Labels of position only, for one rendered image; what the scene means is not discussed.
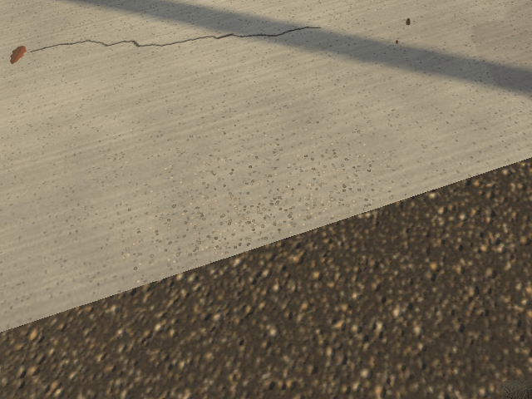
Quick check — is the right robot hand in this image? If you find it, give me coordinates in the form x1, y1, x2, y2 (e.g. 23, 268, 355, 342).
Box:
502, 380, 532, 399

